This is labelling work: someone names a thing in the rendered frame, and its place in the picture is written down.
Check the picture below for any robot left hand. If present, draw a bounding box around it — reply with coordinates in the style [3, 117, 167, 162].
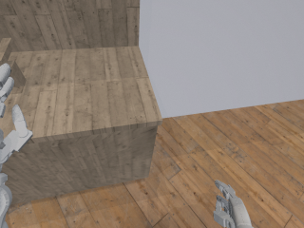
[0, 63, 33, 173]

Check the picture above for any robot right hand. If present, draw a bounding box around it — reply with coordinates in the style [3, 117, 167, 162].
[213, 180, 252, 228]

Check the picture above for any counter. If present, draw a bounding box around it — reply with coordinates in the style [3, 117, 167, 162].
[0, 0, 163, 205]

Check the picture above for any robot left forearm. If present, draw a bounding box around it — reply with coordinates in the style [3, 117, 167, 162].
[0, 173, 12, 228]

